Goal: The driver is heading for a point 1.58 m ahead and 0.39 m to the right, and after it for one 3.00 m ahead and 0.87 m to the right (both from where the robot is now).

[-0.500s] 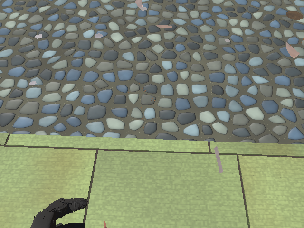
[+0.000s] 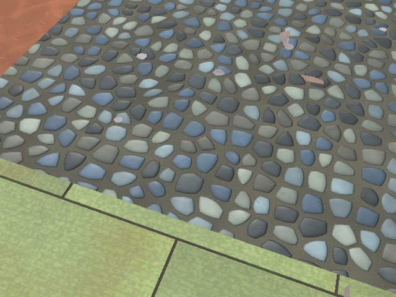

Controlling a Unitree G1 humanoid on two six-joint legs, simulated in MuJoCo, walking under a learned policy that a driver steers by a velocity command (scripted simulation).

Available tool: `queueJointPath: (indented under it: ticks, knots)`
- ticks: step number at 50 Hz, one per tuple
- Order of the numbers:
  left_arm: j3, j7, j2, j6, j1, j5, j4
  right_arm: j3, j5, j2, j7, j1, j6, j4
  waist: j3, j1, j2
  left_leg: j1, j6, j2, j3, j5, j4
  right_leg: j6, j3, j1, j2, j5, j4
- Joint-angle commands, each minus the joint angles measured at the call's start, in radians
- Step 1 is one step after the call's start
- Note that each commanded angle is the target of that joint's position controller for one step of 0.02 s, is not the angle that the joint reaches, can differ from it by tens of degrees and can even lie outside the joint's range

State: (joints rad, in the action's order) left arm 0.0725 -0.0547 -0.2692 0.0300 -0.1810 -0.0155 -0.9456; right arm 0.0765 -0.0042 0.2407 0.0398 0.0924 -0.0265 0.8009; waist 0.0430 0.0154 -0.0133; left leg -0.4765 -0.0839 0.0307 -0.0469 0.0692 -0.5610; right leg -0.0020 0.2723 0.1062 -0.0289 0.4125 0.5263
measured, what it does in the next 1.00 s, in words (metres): steps on the spot, turning right: right foot, then left foot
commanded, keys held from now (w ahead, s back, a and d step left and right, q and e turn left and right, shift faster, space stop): q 0.08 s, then e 0.92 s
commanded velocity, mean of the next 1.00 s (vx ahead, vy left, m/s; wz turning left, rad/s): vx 0.03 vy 0.00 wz -0.24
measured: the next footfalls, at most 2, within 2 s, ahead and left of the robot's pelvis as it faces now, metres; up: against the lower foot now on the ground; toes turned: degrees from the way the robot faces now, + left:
right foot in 0.44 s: +0.09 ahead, -0.13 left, +0.00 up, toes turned -2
left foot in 0.80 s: +0.15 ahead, +0.10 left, +0.00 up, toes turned -15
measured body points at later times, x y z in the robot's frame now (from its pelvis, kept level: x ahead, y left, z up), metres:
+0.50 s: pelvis +0.07 -0.02 +0.01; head +0.09 -0.03 +0.45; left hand +0.15 +0.27 -0.11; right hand +0.24 -0.28 -0.11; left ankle +0.10 +0.09 -0.71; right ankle +0.05 -0.13 -0.73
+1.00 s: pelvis +0.08 +0.01 +0.02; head +0.12 +0.01 +0.47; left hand +0.30 +0.25 -0.10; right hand +0.12 -0.30 -0.08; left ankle +0.11 +0.11 -0.72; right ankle +0.02 -0.13 -0.64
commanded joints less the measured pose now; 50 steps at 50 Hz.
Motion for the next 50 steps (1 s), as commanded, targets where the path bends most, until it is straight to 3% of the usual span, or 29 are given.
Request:
queueJointPath:
  ticks: [1, 2, 3, 4, 5, 7, 9, 11, 13, 16, 21, 22, 23, 24, 25, 26, 27, 29, 33, 36, 38, 39, 40, 41, 42, 43, 44, 46, 50]
  knots:
    - [-0.001, 0.011, -0.046, 0.004, -0.055, 0.062, 0.104, 0.093, 0.009, 0.322, -0.033, 0.212, -0.005, -0.028, -0.274, -0.023, -0.296, 0.583, -0.227, 0.250, 0.425, -0.885, 0.029, 0.048, -0.072, 0.380, 0.019, 0.185, 0.663]
    - [-0.005, 0.029, -0.073, 0.019, -0.061, 0.035, 0.119, 0.074, 0.026, 0.283, -0.025, 0.232, -0.009, -0.060, -0.457, -0.051, -0.245, 0.704, -0.379, 0.357, 0.699, -0.649, 0.118, 0.050, -0.303, 0.523, 0.102, 0.338, 0.866]
    - [0.007, 0.039, -0.115, 0.025, 0.019, -0.002, 0.132, 0.063, 0.022, 0.236, -0.021, 0.187, -0.011, -0.087, -0.396, -0.074, -0.120, 0.647, -0.332, 0.312, 0.613, -0.508, 0.160, 0.031, -0.365, 0.588, 0.058, 0.247, 0.889]
    - [0.008, 0.035, -0.117, 0.022, 0.062, -0.006, 0.140, 0.055, 0.001, 0.202, -0.028, 0.114, -0.011, -0.100, -0.296, -0.054, -0.044, 0.546, -0.268, 0.263, 0.512, -0.367, 0.177, 0.027, -0.361, 0.615, 0.023, 0.149, 0.832]
    - [0.012, 0.023, -0.120, 0.009, 0.057, 0.006, 0.118, 0.039, -0.010, 0.158, -0.037, 0.053, -0.006, -0.113, -0.233, -0.025, 0.020, 0.431, -0.217, 0.237, 0.427, -0.294, 0.192, 0.034, -0.351, 0.587, -0.022, 0.089, 0.760]
    - [0.019, 0.013, -0.127, -0.017, 0.031, 0.015, 0.105, 0.020, 0.012, 0.116, -0.046, 0.018, -0.001, -0.116, -0.205, 0.008, -0.025, 0.263, -0.190, 0.189, 0.337, -0.262, 0.223, 0.040, -0.330, 0.442, -0.041, 0.032, 0.662]
    - [0.008, 0.009, -0.081, -0.026, -0.002, 0.011, 0.087, 0.013, 0.030, 0.106, -0.051, 0.027, -0.008, -0.100, -0.206, 0.017, -0.058, 0.216, -0.184, 0.157, 0.259, -0.301, 0.232, 0.051, -0.312, 0.361, -0.045, 0.002, 0.527]
    - [-0.007, 0.009, -0.049, -0.028, 0.003, 0.010, 0.075, 0.005, 0.038, 0.097, -0.059, 0.028, -0.011, -0.079, -0.212, 0.011, -0.076, 0.194, -0.170, 0.145, 0.205, -0.243, 0.244, 0.059, -0.309, 0.279, -0.055, -0.038, 0.378]
    - [-0.009, 0.014, -0.064, -0.032, 0.023, 0.005, 0.072, 0.004, 0.043, 0.111, -0.064, 0.032, -0.008, -0.062, -0.201, -0.007, -0.100, 0.179, -0.163, 0.153, 0.195, -0.095, 0.272, 0.061, -0.293, 0.226, -0.052, -0.082, 0.295]
    - [0.005, 0.018, -0.119, -0.037, 0.066, -0.002, 0.096, 0.013, 0.034, 0.159, -0.074, 0.017, 0.005, -0.059, -0.137, -0.026, -0.110, 0.197, -0.160, 0.189, 0.234, 0.113, 0.290, 0.046, -0.272, 0.261, -0.036, -0.054, 0.252]
    - [0.007, 0.035, -0.099, -0.033, -0.002, 0.009, 0.084, 0.020, -0.002, 0.165, -0.096, 0.010, 0.027, -0.052, -0.116, 0.015, -0.086, 0.263, -0.100, 0.198, 0.196, 0.018, 0.190, -0.021, -0.223, 0.193, 0.001, -0.168, 0.017]
    - [0.012, 0.038, -0.125, -0.034, -0.014, 0.018, 0.088, 0.022, -0.009, 0.154, -0.099, 0.025, 0.029, -0.049, -0.106, 0.015, -0.042, 0.244, -0.047, 0.159, 0.149, 0.023, 0.116, -0.058, -0.288, 0.164, -0.030, -0.281, -0.066]
    - [0.031, 0.032, -0.208, -0.034, -0.032, 0.023, 0.094, 0.017, 0.010, 0.116, -0.100, 0.033, 0.026, -0.072, -0.119, -0.024, 0.138, 0.154, 0.028, 0.045, 0.027, 0.096, -0.076, -0.132, -0.496, 0.116, -0.176, -0.470, -0.119]
    - [0.045, 0.033, -0.247, -0.034, -0.020, 0.011, 0.103, 0.014, 0.021, 0.092, -0.098, -0.048, 0.018, -0.104, -0.055, -0.005, 0.282, -0.022, 0.086, -0.098, -0.045, 0.267, -0.157, -0.247, -0.675, 0.084, -0.273, -0.537, -0.179]
    - [0.041, 0.030, -0.220, -0.022, -0.068, 0.032, 0.108, 0.015, 0.022, 0.099, -0.096, -0.126, 0.014, -0.127, -0.068, 0.058, 0.293, -0.127, 0.094, -0.116, 0.033, 0.496, -0.340, -0.312, -0.774, 0.029, -0.326, -0.566, -0.223]
    - [0.040, 0.026, -0.209, -0.006, -0.072, 0.041, 0.111, 0.027, 0.007, 0.116, -0.091, -0.114, 0.015, -0.121, -0.086, 0.046, 0.226, -0.172, 0.096, -0.100, 0.088, 0.530, -0.485, -0.312, -0.749, -0.005, -0.316, -0.604, -0.211]
    - [0.044, 0.022, -0.209, 0.004, -0.029, 0.029, 0.129, 0.031, 0.002, 0.112, -0.088, -0.073, 0.021, -0.099, -0.096, 0.014, 0.160, -0.190, 0.102, -0.079, 0.110, 0.489, -0.538, -0.271, -0.682, -0.018, -0.274, -0.645, -0.177]
    - [0.043, 0.013, -0.184, 0.000, 0.019, -0.003, 0.150, 0.032, 0.008, 0.111, -0.089, -0.062, 0.024, -0.093, -0.112, -0.007, 0.118, -0.177, 0.117, -0.050, 0.118, 0.402, -0.468, -0.216, -0.615, -0.029, -0.226, -0.676, -0.151]
    - [0.056, 0.002, -0.197, -0.036, -0.005, -0.005, 0.158, 0.014, -0.006, 0.067, -0.078, -0.088, 0.009, -0.104, -0.150, 0.014, 0.160, -0.033, 0.136, -0.080, 0.086, 0.306, -0.216, -0.197, -0.584, -0.015, -0.164, -0.669, -0.121]
    - [0.060, 0.006, -0.207, -0.050, 0.022, -0.007, 0.184, 0.021, -0.016, 0.103, -0.064, -0.045, 0.004, -0.095, -0.151, 0.004, 0.203, 0.099, 0.134, -0.098, 0.080, 0.267, -0.056, -0.194, -0.639, 0.039, -0.155, -0.619, -0.119]
    - [0.054, 0.005, -0.194, -0.058, 0.062, -0.018, 0.206, 0.030, -0.015, 0.122, -0.055, 0.030, -0.001, -0.072, -0.140, -0.045, 0.195, 0.233, 0.115, -0.096, 0.064, 0.104, 0.169, -0.148, -0.655, 0.089, -0.109, -0.497, -0.082]
    - [0.045, 0.002, -0.164, -0.059, 0.045, -0.013, 0.213, 0.042, -0.006, 0.156, -0.057, 0.061, -0.002, -0.063, -0.154, -0.041, 0.154, 0.351, 0.088, -0.024, 0.107, 0.025, 0.218, -0.103, -0.636, 0.168, -0.070, -0.360, -0.026]
    - [0.025, 0.005, -0.093, -0.058, 0.002, 0.008, 0.220, 0.057, 0.016, 0.229, -0.068, 0.087, 0.004, -0.073, -0.193, -0.015, -0.077, 0.491, 0.006, 0.207, 0.318, -0.172, 0.222, -0.040, -0.517, 0.326, 0.038, -0.053, 0.214]
    - [0.033, 0.010, -0.110, -0.044, -0.026, 0.005, 0.252, 0.059, 0.053, 0.264, -0.062, 0.074, 0.009, -0.082, -0.170, 0.009, -0.285, 0.457, -0.173, 0.397, 0.566, -0.324, 0.245, 0.005, -0.414, 0.509, 0.135, 0.283, 0.403]
    - [0.055, 0.016, -0.189, -0.035, -0.030, 0.004, 0.240, 0.046, 0.053, 0.221, -0.063, 0.053, 0.001, -0.101, -0.157, 0.007, -0.204, 0.422, -0.234, 0.416, 0.562, -0.289, 0.261, 0.027, -0.441, 0.528, 0.063, 0.257, 0.599]
    - [0.071, 0.020, -0.226, -0.040, -0.028, -0.009, 0.222, 0.032, 0.043, 0.166, -0.067, 0.003, -0.005, -0.111, -0.120, 0.021, -0.124, 0.388, -0.190, 0.345, 0.433, -0.237, 0.247, 0.038, -0.432, 0.536, 0.045, 0.176, 0.668]
    - [0.074, 0.014, -0.210, -0.054, -0.043, -0.009, 0.202, 0.027, 0.031, 0.150, -0.069, -0.037, -0.006, -0.122, -0.097, 0.035, -0.087, 0.364, -0.139, 0.276, 0.331, -0.169, 0.244, 0.052, -0.414, 0.536, 0.031, 0.111, 0.684]
    - [0.063, 0.016, -0.168, -0.069, -0.017, -0.004, 0.217, 0.022, 0.019, 0.149, -0.080, -0.035, -0.002, -0.116, -0.071, 0.016, -0.102, 0.333, -0.124, 0.231, 0.229, -0.197, 0.253, 0.081, -0.382, 0.541, 0.022, 0.015, 0.706]
    - [0.037, 0.032, -0.115, -0.067, 0.071, -0.009, 0.292, 0.030, 0.022, 0.174, -0.100, 0.045, 0.013, -0.094, -0.099, -0.038, -0.130, 0.424, -0.152, 0.245, 0.150, -0.210, 0.266, 0.108, -0.323, 0.542, -0.009, -0.041, 0.519]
